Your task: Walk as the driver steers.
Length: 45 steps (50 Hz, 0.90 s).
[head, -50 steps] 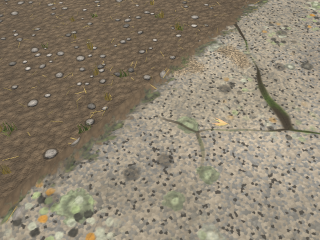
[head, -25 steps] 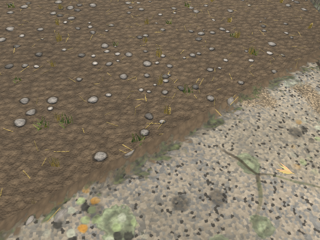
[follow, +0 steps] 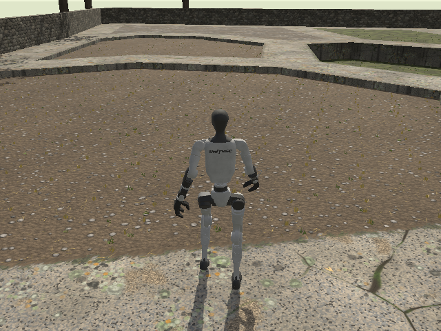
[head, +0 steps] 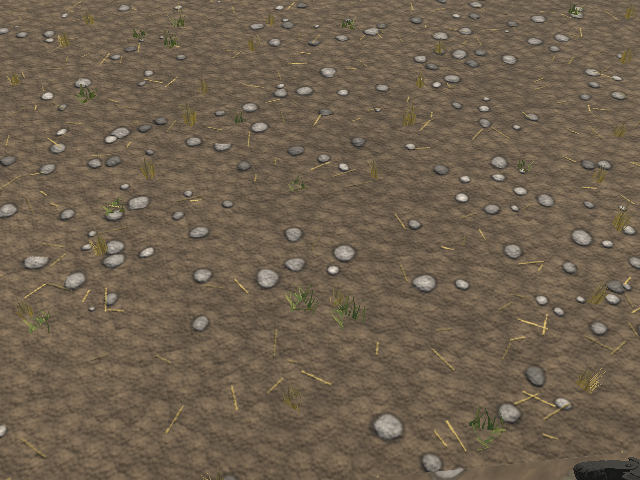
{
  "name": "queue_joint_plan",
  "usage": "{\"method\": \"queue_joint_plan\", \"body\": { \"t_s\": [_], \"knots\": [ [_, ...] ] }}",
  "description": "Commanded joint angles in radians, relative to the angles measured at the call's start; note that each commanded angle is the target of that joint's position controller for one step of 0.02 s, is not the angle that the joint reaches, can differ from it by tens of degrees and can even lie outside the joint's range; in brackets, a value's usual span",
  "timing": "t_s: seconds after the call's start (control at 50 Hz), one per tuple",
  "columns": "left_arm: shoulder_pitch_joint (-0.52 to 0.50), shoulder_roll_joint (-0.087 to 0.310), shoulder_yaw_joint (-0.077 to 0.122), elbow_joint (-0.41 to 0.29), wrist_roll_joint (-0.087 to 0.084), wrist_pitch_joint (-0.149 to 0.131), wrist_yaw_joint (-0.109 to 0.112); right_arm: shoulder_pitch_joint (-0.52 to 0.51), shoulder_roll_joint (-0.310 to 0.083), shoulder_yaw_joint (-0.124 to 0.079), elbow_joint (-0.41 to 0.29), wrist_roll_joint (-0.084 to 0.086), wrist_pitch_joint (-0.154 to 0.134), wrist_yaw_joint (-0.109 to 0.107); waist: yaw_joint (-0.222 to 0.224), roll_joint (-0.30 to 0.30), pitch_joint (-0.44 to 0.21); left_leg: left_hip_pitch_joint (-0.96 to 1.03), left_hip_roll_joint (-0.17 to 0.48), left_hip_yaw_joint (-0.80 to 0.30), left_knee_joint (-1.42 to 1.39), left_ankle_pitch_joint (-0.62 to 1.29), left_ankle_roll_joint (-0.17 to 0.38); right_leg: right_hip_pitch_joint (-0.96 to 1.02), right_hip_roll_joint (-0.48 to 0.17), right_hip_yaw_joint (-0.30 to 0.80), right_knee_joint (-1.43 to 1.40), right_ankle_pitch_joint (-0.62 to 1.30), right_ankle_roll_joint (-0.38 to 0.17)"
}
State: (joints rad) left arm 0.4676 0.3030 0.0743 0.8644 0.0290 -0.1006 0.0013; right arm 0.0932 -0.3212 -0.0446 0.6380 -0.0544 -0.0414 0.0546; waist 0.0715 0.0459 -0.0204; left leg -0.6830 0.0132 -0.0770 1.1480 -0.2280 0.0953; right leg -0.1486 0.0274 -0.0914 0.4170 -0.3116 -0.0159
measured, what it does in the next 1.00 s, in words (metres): goes down, turning right: left foot, then right foot 0.19 m lower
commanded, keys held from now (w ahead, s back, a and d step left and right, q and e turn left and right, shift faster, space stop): w+e+shift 1.00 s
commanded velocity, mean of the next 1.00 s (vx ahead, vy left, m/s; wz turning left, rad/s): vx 1.00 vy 0.00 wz -0.75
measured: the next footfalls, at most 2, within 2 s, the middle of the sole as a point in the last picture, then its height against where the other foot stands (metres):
left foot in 0.18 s outside the picture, level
right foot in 0.74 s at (422, 418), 0.19 m lower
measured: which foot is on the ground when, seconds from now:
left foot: up 0.00-0.16, down 0.18-0.72, up 0.74-1.00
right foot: down 0.00-0.18, up 0.20-0.72, down 0.74-1.00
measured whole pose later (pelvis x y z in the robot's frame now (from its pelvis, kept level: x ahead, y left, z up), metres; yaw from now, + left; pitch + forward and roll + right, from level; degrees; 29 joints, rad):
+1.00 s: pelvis +0.87 -0.22 -0.23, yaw -48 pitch +0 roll -1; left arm 0.52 0.25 0.07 1.01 0.01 -0.07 -0.01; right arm -0.03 -0.19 0.02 0.69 -0.03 -0.11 0.01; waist 0.12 -0.02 0.07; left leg -0.64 0.08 -0.16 0.76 -0.15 -0.06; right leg 0.00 0.22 0.18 0.65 -0.57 -0.18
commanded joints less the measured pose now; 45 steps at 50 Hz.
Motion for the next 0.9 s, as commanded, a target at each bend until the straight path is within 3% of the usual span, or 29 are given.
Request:
{"method": "queue_joint_plan", "body": {
  "t_s": [0.02, 0.06, 0.12, 0.16, 0.18, 0.2, 0.22, 0.24, 0.26, 0.28, 0.32, 0.4, 0.48, 0.5, 0.52, 0.56, 0.62, 0.66, 0.7, 0.72, 0.74, 0.76, 0.78, 0.8, 0.82, 0.84, 0.86, 0.88, 0.9],
  "knots": [
    [-0.101, 0.059, -0.008, -0.078, -0.019, -0.027, -0.009, -0.072, -0.001, 0.034, -0.118, 0.0, -0.018, 0.021, -0.106, -0.077, 0.138, -0.015, 0.082, 0.024, -0.271, 0.168, -0.034, -0.141, -0.207, 0.266, -0.323, 0.078, -0.175],
    [-0.077, 0.118, 0.004, -0.08, -0.029, -0.026, -0.016, -0.117, 0.009, 0.043, -0.118, 0.019, -0.025, 0.039, -0.089, -0.08, 0.131, 0.252, 0.035, 0.102, -0.384, 0.22, -0.041, -0.27, -0.199, 0.217, -0.379, 0.231, -0.167],
    [-0.007, 0.195, 0.014, -0.059, -0.026, -0.008, -0.019, -0.146, -0.045, 0.023, -0.117, 0.028, -0.03, 0.024, -0.075, -0.076, 0.123, 0.318, -0.012, 0.113, -0.528, 0.173, -0.036, -0.077, -0.228, 0.223, -0.298, 0.498, -0.152],
    [0.011, 0.233, 0.023, -0.043, -0.025, 0.006, -0.014, 0.152, -0.076, 0.0, -0.016, 0.011, -0.038, -0.005, -0.216, -0.108, -0.065, 0.671, -0.075, 0.114, -0.542, 0.088, -0.03, -0.056, -0.177, 0.145, 0.125, 0.834, -0.125],
    [0.002, 0.209, 0.02, -0.052, -0.037, 0.006, -0.015, 0.324, -0.138, -0.025, 0.023, -0.007, -0.043, -0.026, -0.299, -0.081, -0.157, 0.924, 0.043, 0.005, -0.539, -0.013, -0.02, -0.251, -0.124, 0.132, 0.438, 0.647, -0.106],
    [0.064, 0.032, -0.013, -0.083, -0.042, 0.004, -0.016, 0.413, -0.23, -0.041, 0.016, -0.028, -0.048, -0.045, -0.253, 0.195, -0.321, 1.126, 0.365, -0.402, -0.612, -0.366, -0.015, -0.476, -0.031, 0.13, 0.859, -0.158, -0.09],
    [0.096, 0.045, -0.01, -0.103, -0.075, 0.009, -0.011, 0.394, -0.225, -0.044, 0.009, -0.004, -0.04, -0.047, -0.214, 0.266, -0.396, 1.051, 0.449, -0.711, -0.802, -0.308, 0.015, -0.563, 0.002, 0.199, 1.023, -0.117, -0.102],
    [0.005, 0.097, 0.004, -0.099, -0.058, 0.021, -0.005, 0.299, -0.14, -0.031, 0.019, 0.007, -0.039, -0.044, -0.176, 0.124, -0.22, 0.922, 0.379, -0.549, -0.795, -0.235, 0.021, -0.615, -0.059, 0.203, 1.02, 0.009, -0.106],
    [-0.043, 0.084, -0.001, -0.1, -0.045, 0.026, -0.01, 0.244, -0.085, -0.02, 0.02, 0.01, -0.046, -0.035, -0.155, 0.08, -0.118, 0.792, 0.35, -0.403, -0.804, -0.108, 0.033, -0.592, -0.093, 0.198, 0.95, 0.069, -0.099],
    [-0.068, 0.069, -0.002, -0.092, -0.035, 0.04, -0.015, 0.22, -0.06, -0.017, 0.033, 0.007, -0.051, -0.029, -0.128, 0.064, -0.059, 0.71, 0.315, -0.312, -0.831, -0.015, 0.032, -0.567, -0.12, 0.195, 0.916, 0.08, -0.089],
    [-0.057, 0.037, 0.003, -0.075, -0.015, 0.086, -0.025, 0.236, -0.021, -0.006, 0.071, 0.035, -0.069, -0.036, -0.077, 0.069, 0.025, 0.589, 0.262, -0.145, -0.884, 0.124, 0.019, -0.514, -0.153, 0.189, 0.83, 0.073, -0.082],
    [-0.213, 0.017, -0.002, -0.13, -0.01, 0.119, -0.059, 0.257, -0.033, -0.014, 0.117, 0.056, -0.092, -0.042, -0.051, 0.017, 0.107, 0.6, 0.261, 0.039, -0.967, 0.329, 0.043, -0.618, -0.18, 0.174, 0.66, 0.229, -0.072],
    [-0.275, 0.049, 0.01, -0.135, 0.022, 0.115, -0.089, 0.355, -0.085, -0.026, 0.195, 0.023, -0.095, -0.069, -0.061, -0.001, 0.071, 0.759, 0.254, 0.225, -0.846, 0.565, 0.028, -0.683, -0.144, 0.053, 0.697, 0.437, -0.123],
    [-0.345, 0.041, 0.009, -0.155, 0.038, 0.106, -0.09, 0.436, -0.047, -0.015, 0.243, 0.033, -0.104, -0.079, -0.075, -0.008, 0.098, 0.879, 0.273, 0.213, -0.823, 0.485, -0.017, -0.806, -0.163, 0.13, 0.677, 0.527, -0.157],
    [-0.421, 0.036, 0.008, -0.168, 0.023, 0.087, -0.083, 0.447, -0.022, -0.001, 0.251, 0.025, -0.11, -0.074, -0.098, -0.046, 0.157, 0.863, 0.202, 0.264, -0.828, 0.327, -0.045, -0.843, -0.113, 0.067, 0.537, 0.563, -0.163],
    [-0.535, 0.015, -0.006, -0.184, 0.015, 0.076, -0.095, 0.439, -0.045, 0.003, 0.278, 0.004, -0.124, -0.079, -0.095, -0.055, 0.2, 0.678, 0.158, 0.371, -0.866, 0.168, -0.08, -0.601, -0.086, -0.034, 0.346, 0.84, -0.162],
    [-0.383, 0.037, -0.005, -0.097, -0.015, 0.082, -0.098, 0.359, -0.058, 0.013, 0.289, 0.006, -0.114, -0.075, -0.008, -0.029, 0.164, 0.585, 0.148, 0.447, -0.743, 0.314, -0.084, -0.26, -0.042, -0.086, 0.246, 1.007, -0.181],
    [-0.231, 0.075, 0.006, -0.036, 0.015, 0.091, -0.065, 0.376, -0.099, 0.011, 0.306, 0.033, -0.092, -0.079, 0.046, -0.034, 0.082, 0.62, 0.165, 0.448, -0.409, 0.64, -0.09, -0.04, 0.029, -0.154, 0.245, 0.912, -0.18],
    [0.078, 0.112, 0.035, 0.077, 0.018, 0.104, -0.031, 0.348, -0.13, -0.004, 0.331, 0.021, -0.061, -0.088, 0.155, -0.004, -0.037, 0.624, 0.179, 0.388, 0.107, 0.816, -0.078, 0.223, 0.011, -0.098, 0.146, 0.825, -0.207],
    [0.167, 0.156, 0.057, 0.109, 0.038, 0.094, -0.019, 0.262, -0.123, -0.021, 0.325, 0.035, -0.041, -0.088, 0.236, -0.087, 0.052, 0.4, 0.081, 0.35, 0.588, 0.328, -0.087, 0.352, -0.069, 0.043, -0.053, 0.787, -0.292],
    [0.242, 0.241, 0.086, 0.145, 0.013, 0.091, -0.002, 0.096, -0.064, -0.02, 0.275, 0.015, -0.028, -0.082, 0.298, -0.224, 0.176, 0.119, -0.052, 0.319, 0.908, -0.384, -0.065, 0.419, -0.068, 0.048, -0.097, 0.781, -0.306],
    [0.221, 0.313, 0.072, 0.159, 0.022, 0.071, 0.006, 0.222, -0.005, 0.006, 0.178, 0.017, -0.063, -0.08, 0.067, -0.3, 0.153, -0.237, -0.009, 0.171, 0.798, -0.474, -0.067, 0.636, -0.154, 0.165, 0.283, 1.38, -0.253],
    [0.241, 0.252, 0.062, 0.163, 0.009, 0.059, 0.009, 0.214, 0.006, 0.032, 0.121, 0.016, -0.083, -0.072, 0.05, -0.195, 0.028, -0.385, 0.028, 0.068, 0.638, -0.35, -0.082, 0.768, -0.209, 0.419, 0.249, 1.228, -0.362],
    [0.197, 0.16, 0.042, 0.145, -0.009, 0.048, 0.0, 0.152, -0.041, 0.024, 0.114, -0.004, -0.101, -0.071, 0.033, 0.009, 0.022, -0.356, 0.058, 0.007, 0.443, -0.179, -0.058, 0.644, -0.205, 0.524, 0.102, 0.787, -0.343],
    [0.061, 0.109, 0.021, 0.123, -0.021, 0.052, 0.001, 0.052, -0.024, 0.024, 0.118, -0.016, -0.084, -0.057, -0.024, 0.123, 0.088, -0.213, 0.045, 0.051, 0.33, -0.185, -0.085, 0.378, -0.131, 0.525, -0.018, 0.644, -0.314],
    [-0.063, 0.255, 0.049, 0.064, -0.007, 0.039, 0.03, 0.169, -0.007, 0.024, 0.081, -0.009, -0.069, -0.05, -0.135, -0.172, 0.042, -0.183, 0.084, -0.089, 0.256, -0.238, -0.134, 0.24, -0.34, 0.878, -0.06, 0.508, -0.465],
    [-0.078, 0.182, 0.034, 0.048, -0.009, 0.018, 0.028, 0.121, -0.081, 0.011, 0.101, -0.024, -0.047, -0.054, -0.128, -0.007, 0.106, -0.128, 0.142, -0.142, 0.193, -0.264, -0.178, 0.054, -0.369, 0.95, -0.062, 0.516, -0.479],
    [-0.076, 0.14, 0.019, 0.038, -0.01, 0.005, 0.026, 0.028, -0.079, 0.008, 0.064, -0.007, -0.037, -0.057, -0.126, 0.08, 0.149, -0.061, 0.146, -0.139, 0.092, -0.245, -0.205, -0.114, -0.347, 0.917, -0.096, 0.445, -0.473],
    [-0.097, 0.152, 0.024, 0.027, -0.003, -0.002, 0.027, -0.041, -0.06, 0.011, 0.047, 0.006, -0.04, -0.059, -0.132, 0.135, 0.165, 0.024, 0.143, -0.096, -0.048, -0.162, -0.216, -0.232, -0.285, 0.861, -0.141, 0.304, -0.446]
  ]
}}
Keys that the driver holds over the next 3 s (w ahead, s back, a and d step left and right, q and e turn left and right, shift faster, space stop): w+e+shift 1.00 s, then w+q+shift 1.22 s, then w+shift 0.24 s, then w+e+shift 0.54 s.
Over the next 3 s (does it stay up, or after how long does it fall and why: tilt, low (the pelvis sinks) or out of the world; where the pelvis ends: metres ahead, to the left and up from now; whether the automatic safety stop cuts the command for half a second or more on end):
stays up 2.43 -0.86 -0.21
